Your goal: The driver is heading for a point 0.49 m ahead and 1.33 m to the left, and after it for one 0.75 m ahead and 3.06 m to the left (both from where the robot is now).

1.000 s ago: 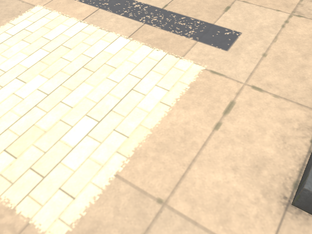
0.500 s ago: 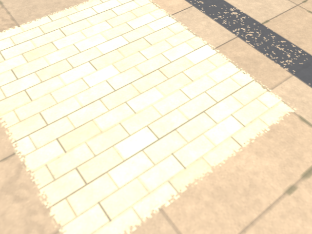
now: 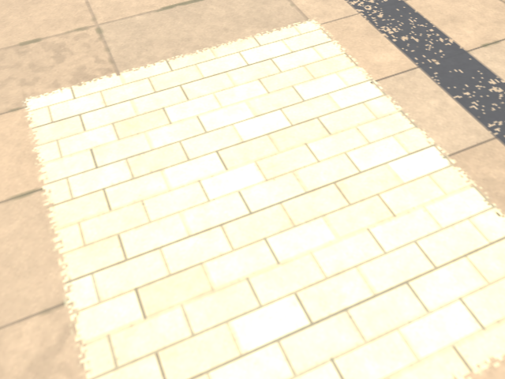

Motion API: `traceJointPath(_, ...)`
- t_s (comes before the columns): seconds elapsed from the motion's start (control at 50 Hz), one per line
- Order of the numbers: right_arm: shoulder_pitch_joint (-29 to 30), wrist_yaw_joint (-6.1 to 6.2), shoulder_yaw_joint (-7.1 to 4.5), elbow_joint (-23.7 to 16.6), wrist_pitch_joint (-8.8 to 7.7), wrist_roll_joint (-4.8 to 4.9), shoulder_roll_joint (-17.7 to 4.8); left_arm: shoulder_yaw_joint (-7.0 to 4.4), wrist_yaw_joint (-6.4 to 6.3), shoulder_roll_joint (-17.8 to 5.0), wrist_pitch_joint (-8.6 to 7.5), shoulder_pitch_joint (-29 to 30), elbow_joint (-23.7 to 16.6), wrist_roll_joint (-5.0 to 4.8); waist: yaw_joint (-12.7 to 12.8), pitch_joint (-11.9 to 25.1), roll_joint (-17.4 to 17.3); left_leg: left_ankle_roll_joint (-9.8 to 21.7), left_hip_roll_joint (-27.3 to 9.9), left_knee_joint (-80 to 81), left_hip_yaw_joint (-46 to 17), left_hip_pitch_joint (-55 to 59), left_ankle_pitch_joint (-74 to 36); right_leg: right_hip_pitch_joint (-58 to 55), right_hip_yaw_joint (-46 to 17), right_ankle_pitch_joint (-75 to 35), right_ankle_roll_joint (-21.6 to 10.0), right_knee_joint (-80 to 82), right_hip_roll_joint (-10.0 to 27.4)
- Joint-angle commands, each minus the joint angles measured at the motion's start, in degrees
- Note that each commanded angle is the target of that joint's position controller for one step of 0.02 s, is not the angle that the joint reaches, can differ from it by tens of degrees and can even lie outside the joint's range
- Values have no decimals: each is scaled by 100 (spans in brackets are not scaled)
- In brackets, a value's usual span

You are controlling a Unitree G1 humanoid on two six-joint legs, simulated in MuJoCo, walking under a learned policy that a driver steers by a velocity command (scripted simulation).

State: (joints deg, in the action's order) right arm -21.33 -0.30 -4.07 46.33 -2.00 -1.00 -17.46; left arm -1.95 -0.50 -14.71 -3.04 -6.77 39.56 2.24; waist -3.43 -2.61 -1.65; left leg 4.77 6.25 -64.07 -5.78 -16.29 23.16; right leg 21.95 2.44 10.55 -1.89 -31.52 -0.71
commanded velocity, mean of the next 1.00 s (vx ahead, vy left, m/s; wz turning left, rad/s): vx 0.50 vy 0.00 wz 0.60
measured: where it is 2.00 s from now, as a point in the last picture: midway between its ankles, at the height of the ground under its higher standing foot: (73, 252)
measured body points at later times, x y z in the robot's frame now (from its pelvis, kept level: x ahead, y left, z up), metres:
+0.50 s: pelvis +0.25 +0.07 -0.01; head +0.28 +0.10 +0.44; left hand +0.19 +0.34 -0.14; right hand +0.51 -0.11 -0.10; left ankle +0.30 +0.14 -0.73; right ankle +0.13 -0.10 -0.64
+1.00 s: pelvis +0.52 +0.15 -0.01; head +0.55 +0.17 +0.44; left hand +0.58 +0.48 -0.08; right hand +0.67 -0.10 -0.14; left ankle +0.32 +0.14 -0.70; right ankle +0.67 +0.12 -0.73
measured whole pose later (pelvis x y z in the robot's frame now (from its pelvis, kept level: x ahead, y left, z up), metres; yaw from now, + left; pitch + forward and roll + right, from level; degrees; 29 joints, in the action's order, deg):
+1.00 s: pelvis +0.52 +0.15 -0.01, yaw +36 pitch +1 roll +0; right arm -25.9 0.0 -4.2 48.4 -2.4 -0.1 -17.7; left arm -0.9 -0.1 -15.3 -3.2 -2.6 37.0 2.5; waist -5.0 -2.2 -0.5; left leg 5.4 8.7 -44.0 -12.4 -4.8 27.2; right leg 27.0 0.8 7.1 -1.7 -33.6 -0.7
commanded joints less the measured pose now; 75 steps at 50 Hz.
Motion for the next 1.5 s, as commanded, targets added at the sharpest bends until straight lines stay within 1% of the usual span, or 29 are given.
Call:
traceJointPath(0.02, 50, -130, -68, -410, 56, -126, -396, -164, -27, -514, -72, -754, -7, -43, 355, 240, 712, -114, -705, -365, 19, -1684, -397, -1544, -1856, 134, -671, 1852, 1634)
traceJointPath(0.12, 720, -304, 6, -691, 197, -137, -204, -214, 67, -618, -288, -1087, 277, -138, 336, 140, 719, -206, -875, -17, 152, -2175, -965, -1565, -781, -1195, -775, 2180, 1655)
traceJointPath(0.24, 1881, -444, 147, -1066, 146, -88, 0, -242, 68, -701, -263, -1327, 494, -123, 522, -96, 677, -221, -968, 1760, 637, -1990, -2156, -1588, 369, -1479, -576, 2259, 1437)
traceJointPath(0.32, 2362, -479, 152, -1253, 161, -140, -74, -297, 9, -917, -174, -1645, 666, -122, 636, -234, 678, 4, -866, 2577, 1040, -1680, -1657, -2064, 667, -1871, -455, 2047, 1637)
traceJointPath(0.36, 2276, -431, 112, -1259, 167, -187, -150, -320, -26, -1069, -80, -1757, 760, -114, 557, -100, 725, 209, -578, 2834, 1255, -1292, -1025, -2413, 901, -3366, -386, 1388, 1698)
traceJointPath(0.4, 1215, -338, -3, -950, 106, -232, -312, -323, -54, -1210, 26, -1740, 782, -138, 60, 569, 637, 492, -86, 3279, 1366, 51, -782, -2329, 1177, -4607, -303, -390, 1631)
traceJointPath(0.42, 133, -244, -144, -598, 69, -277, -601, -288, -51, -1149, 44, -1707, 675, -112, -387, 1217, 247, 718, -263, 3512, 841, 1557, -654, -1417, 1249, -3622, -134, -1937, 1486)
traceJointPath(0.44, -74, -142, -315, -632, 86, -220, -1284, -129, 61, -502, 17, -1877, 233, -144, -180, 1861, -1163, 1363, -2086, 3851, -1986, 3391, 260, 971, 1221, 650, 208, -3946, 777)
traceJointPath(0.46, -211, -85, -349, -793, 138, -19, -1426, -210, 82, -836, -10, -1293, -9, -65, -371, 2208, -929, 1720, -2654, 4711, -3965, 3639, -362, 1960, 124, 2108, 333, -4912, 101)
traceJointPath(0.5, 83, 15, -256, -544, 131, 41, -997, -147, 104, -752, -104, -796, -99, -140, -105, 813, -112, 1436, -2222, 4665, -2157, 2464, -2120, 2220, -285, 1058, 225, -4350, 656)
traceJointPath(0.54, 562, 39, -141, -563, 51, 75, -650, -144, 97, -720, -1, -1052, 29, -9, 409, 422, 32, 1111, -1638, 4819, -1367, 1306, -2996, 1404, -350, 938, 286, -3599, 857)
traceJointPath(0.58, 631, 0, -98, -583, -56, 98, -550, -146, 135, -679, 180, -1211, 95, 69, 556, 508, -40, 1123, -1408, 4949, -1138, 923, -3272, 1046, -294, 889, 388, -3350, 818)
traceJointPath(0.64, 335, -24, -152, -454, -110, 78, -696, -126, 165, -559, 264, -762, -33, 45, 462, 290, 0, 1126, -1253, 5237, -1124, 659, -2728, 1304, -231, 337, 498, -2773, 765)
traceJointPath(0.84, -724, 59, -185, -112, -130, 24, -769, -56, 212, -555, 130, 1138, -658, -48, -208, -62, -167, 905, -1285, 4810, -1569, 1649, -3389, 1776, -323, -788, 405, -695, 315)
traceJointPath(0.9, -468, 122, -214, -151, -117, 10, -897, -83, 177, -681, 63, 770, -626, -77, 64, -23, -292, 629, -1322, 4467, -1731, 1467, -3845, 714, -372, -464, 212, -107, 124)
traceJointPath(0.94, -147, 67, -222, -193, -151, 33, -985, -201, 54, -921, -13, -449, -258, -75, 662, 500, -102, 348, -954, 3241, -1513, 1004, -4780, -1135, -222, -215, -2, 333, -126)
traceJointPath(0.96, -126, 5, -165, -245, -197, 82, -782, -290, -35, -1211, -85, -1297, -128, 4, 1039, 1125, 272, 199, -571, 1875, -1200, 371, -3988, -2483, -861, 270, -223, 510, 562)
traceJointPath(0.98, -433, 8, -33, -453, -221, 228, -197, -395, -116, -1697, -80, -1842, -168, 144, 1027, 1925, 1320, 0, 155, 104, -495, -1054, -855, -3916, -3037, 1448, -615, 900, 2192)
traceJointPath(1.0, -737, 27, -44, -488, -185, 79, -459, -411, -83, -1688, -4, -1469, -178, 53, 611, 1985, 1877, -6, 188, -640, -294, -1832, 764, -3649, -4836, 1654, -984, 1543, 2679)
traceJointPath(1.02, -527, 45, -80, -305, -95, -44, -637, -307, -59, -1123, 31, -1012, -252, -11, 457, 1086, 945, 5, -259, -921, -274, -2023, 253, -2819, -4173, 2056, -959, 1585, 2494)
traceJointPath(1.04, -164, -18, -69, -290, -58, -72, -610, -213, -30, -733, 24, -765, -240, -49, 461, 514, 389, -26, -450, -738, -144, -1916, -160, -2121, -3230, 1699, -875, 1685, 2175)
traceJointPath(1.06, -16, -71, -59, -307, -19, -71, -500, -167, -20, -595, 9, -657, -193, -34, 382, 279, 422, -59, -610, -482, -67, -1783, -345, -1725, -2499, 1084, -728, 1823, 1891)
traceJointPath(1.1, 55, -173, -33, -311, 104, -132, -389, -160, -10, -592, -85, -807, 2, -71, 313, 129, 725, -123, -743, -320, 59, -1606, -457, -1364, -1599, -64, -653, 1964, 1623)
traceJointPath(1.18, 672, -299, 24, -573, 187, -123, -244, -203, 71, -651, -258, -1093, 243, -146, 322, 99, 691, -174, -862, -59, 142, -2143, -1005, -1582, -727, -1358, -735, 2155, 1648)
traceJointPath(1.3, 1920, -453, 183, -986, 127, -86, 9, -215, 65, -694, -236, -1363, 500, -137, 536, -129, 674, -193, -910, 1811, 707, -1996, -2234, -1661, 458, -1821, -545, 2216, 1379)
traceJointPath(1.38, 2389, -483, 194, -1169, 142, -141, -54, -262, -2, -899, -155, -1705, 706, -137, 630, -251, 655, 41, -813, 2627, 1082, -1735, -1761, -2236, 738, -2416, -448, 1994, 1607)
traceJointPath(1.44, 1926, -388, 109, -1067, 137, -201, -205, -294, -62, -1140, -12, -1826, 831, -118, 362, 165, 764, 383, -273, 2958, 1371, -851, -847, -2669, 1068, -4835, -359, 634, 1669)
traceJointPath(1.48, 228, -249, -83, -516, 52, -285, -536, -241, -63, -1111, 51, -1798, 763, -127, -387, 1132, 366, 762, -222, 3575, 865, 1518, -860, -1564, 1221, -4018, -193, -1759, 1518)
traceJointPath(1.5, -86, -139, -230, -508, 56, -285, -1137, -71, 47, -433, 21, -2052, 387, -192, -213, 1920, -915, 1338, -2088, 3751, -1755, 3500, -180, 657, 1189, 169, 106, -3744, 935)
Velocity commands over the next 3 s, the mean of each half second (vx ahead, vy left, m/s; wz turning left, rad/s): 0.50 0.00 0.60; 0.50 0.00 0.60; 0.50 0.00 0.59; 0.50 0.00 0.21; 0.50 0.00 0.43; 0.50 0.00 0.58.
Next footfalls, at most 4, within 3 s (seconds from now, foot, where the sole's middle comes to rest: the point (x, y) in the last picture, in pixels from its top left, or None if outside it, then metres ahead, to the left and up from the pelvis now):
0.42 left None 0.34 0.16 -0.77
0.96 right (205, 298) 0.70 0.14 -0.77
1.48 left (83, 292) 0.74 0.49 -0.77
2.04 right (44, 208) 1.06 0.67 -0.77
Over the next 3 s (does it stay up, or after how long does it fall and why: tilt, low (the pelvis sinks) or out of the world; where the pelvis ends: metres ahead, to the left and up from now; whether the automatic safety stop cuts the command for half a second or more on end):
stays up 1.05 1.05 0.02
